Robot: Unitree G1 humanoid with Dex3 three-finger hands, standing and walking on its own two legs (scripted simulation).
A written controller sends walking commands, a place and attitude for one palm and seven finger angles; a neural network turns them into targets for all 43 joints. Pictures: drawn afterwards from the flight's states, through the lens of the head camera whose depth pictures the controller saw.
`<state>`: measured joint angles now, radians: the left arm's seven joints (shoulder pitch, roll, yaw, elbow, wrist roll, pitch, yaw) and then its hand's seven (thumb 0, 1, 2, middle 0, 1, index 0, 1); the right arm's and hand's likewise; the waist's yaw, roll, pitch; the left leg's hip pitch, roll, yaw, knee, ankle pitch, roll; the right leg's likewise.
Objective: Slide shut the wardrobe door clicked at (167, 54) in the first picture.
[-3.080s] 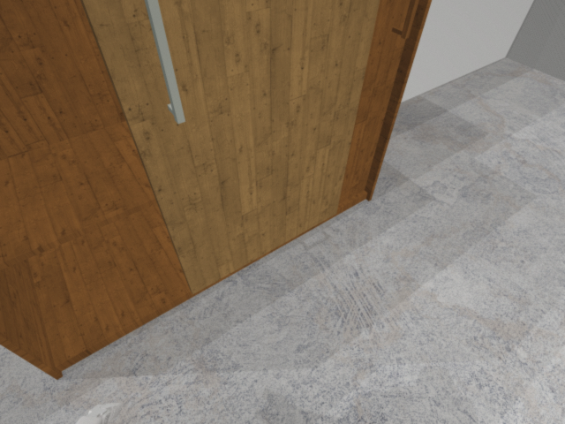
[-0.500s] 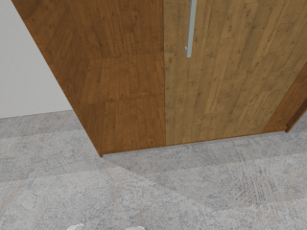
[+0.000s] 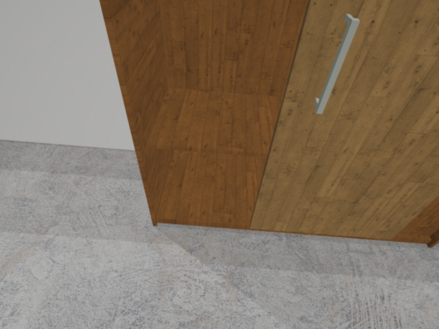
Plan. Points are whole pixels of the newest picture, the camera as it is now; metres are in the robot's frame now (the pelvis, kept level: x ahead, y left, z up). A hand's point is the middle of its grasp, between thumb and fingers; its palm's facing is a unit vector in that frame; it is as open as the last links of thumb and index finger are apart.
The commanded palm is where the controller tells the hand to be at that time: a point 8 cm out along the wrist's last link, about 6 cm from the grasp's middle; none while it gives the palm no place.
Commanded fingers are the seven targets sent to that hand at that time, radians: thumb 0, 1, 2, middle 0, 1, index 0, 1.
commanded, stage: take the last steps up to it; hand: right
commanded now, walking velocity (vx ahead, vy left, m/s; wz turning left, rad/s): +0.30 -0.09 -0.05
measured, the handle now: (332, 68) +0.72 -0.24 +0.17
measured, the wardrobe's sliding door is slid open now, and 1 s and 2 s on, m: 0.48 0.48 0.48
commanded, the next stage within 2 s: come to a stop and stand still in 0.46 s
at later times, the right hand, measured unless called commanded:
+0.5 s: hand out of the picture +0.15 -0.28 -0.19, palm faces +0.08 +0.98 -0.16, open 7.4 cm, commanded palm none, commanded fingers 0.00 -0.90 -0.90 0.20 0.30 0.20 0.30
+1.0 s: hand (329, 274) +0.31 -0.26 -0.17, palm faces +0.00 +0.97 -0.25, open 7.4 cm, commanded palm none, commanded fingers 0.00 -0.90 -0.90 0.20 0.30 0.20 0.30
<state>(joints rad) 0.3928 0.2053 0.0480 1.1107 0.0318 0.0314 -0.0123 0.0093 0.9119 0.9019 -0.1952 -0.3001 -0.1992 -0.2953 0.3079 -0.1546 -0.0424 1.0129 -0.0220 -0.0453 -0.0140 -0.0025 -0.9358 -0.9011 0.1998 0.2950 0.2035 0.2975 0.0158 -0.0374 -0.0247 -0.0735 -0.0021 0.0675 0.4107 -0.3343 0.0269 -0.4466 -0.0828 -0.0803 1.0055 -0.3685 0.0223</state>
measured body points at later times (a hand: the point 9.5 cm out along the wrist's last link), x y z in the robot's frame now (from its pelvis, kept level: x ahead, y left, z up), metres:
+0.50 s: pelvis +0.17 -0.10 -0.01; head +0.18 -0.13 +0.44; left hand +0.24 +0.13 -0.14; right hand +0.15 -0.33 -0.18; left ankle +0.14 +0.03 -0.65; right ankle +0.21 -0.16 -0.74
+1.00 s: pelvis +0.24 -0.08 +0.00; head +0.30 -0.06 +0.44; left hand +0.22 +0.14 -0.17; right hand +0.32 -0.31 -0.15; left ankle +0.24 +0.01 -0.74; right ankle +0.20 -0.17 -0.70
